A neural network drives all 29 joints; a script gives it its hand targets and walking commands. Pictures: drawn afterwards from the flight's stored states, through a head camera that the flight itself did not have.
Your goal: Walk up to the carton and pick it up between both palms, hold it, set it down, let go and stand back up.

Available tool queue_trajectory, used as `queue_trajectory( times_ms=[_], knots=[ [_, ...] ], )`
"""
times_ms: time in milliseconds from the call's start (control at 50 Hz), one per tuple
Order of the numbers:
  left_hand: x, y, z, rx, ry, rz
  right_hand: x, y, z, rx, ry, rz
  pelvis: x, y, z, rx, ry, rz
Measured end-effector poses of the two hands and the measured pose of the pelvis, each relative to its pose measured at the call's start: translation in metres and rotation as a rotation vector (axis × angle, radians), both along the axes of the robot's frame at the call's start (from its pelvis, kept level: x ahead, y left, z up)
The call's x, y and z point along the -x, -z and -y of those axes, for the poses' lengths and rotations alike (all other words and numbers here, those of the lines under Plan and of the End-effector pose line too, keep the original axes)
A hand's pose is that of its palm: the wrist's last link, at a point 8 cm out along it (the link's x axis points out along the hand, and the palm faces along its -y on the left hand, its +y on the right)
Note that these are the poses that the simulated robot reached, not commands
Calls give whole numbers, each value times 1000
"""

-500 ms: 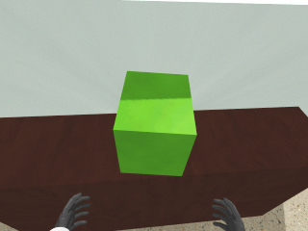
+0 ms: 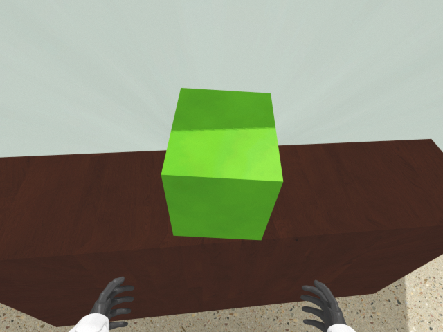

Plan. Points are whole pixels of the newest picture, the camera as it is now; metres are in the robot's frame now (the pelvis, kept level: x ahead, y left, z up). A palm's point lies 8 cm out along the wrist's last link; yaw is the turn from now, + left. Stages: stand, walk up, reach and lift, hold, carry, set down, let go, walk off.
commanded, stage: set down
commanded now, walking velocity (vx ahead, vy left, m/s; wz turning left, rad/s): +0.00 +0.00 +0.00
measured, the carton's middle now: (221, 165) +0.45 +0.01 +0.00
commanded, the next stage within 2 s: let go in 1.12 s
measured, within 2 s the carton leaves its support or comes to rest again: neither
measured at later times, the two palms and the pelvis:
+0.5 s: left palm (105, 330) +0.14 +0.22 -0.11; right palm out of the picture +0.14 -0.20 -0.12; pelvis -0.02 +0.00 +0.00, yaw +1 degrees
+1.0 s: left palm (110, 323) +0.16 +0.22 -0.13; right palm out of the picture +0.15 -0.21 -0.15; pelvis -0.02 +0.00 -0.01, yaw +1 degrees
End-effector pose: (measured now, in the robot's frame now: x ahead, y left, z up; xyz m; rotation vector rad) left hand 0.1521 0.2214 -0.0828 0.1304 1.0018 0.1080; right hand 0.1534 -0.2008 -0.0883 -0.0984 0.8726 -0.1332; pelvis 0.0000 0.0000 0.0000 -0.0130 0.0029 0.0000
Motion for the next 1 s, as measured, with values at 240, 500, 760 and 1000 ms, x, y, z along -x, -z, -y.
queue_trajectory(
  times_ms=[240,500,760,1000],
  knots=[
    [6,12,3,-14,7,-102,9,14,0,0,-7,-89,13,2,1,-3,-3,4],
    [11,26,6,-30,3,-207,17,29,1,-3,-15,-173,25,5,3,-7,-9,-7],
    [7,40,7,-43,-7,-309,14,46,2,-2,-16,-253,26,9,4,-5,-15,-43],
    [-5,51,4,-49,-24,-386,7,58,5,0,-4,-328,21,13,4,0,-23,-99]
  ],
)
